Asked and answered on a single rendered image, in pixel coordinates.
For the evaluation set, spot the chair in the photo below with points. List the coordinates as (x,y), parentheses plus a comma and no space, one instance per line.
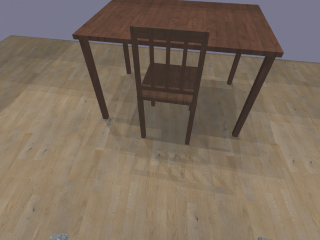
(168,83)

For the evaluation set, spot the table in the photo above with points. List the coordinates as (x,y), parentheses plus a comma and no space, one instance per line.
(234,28)

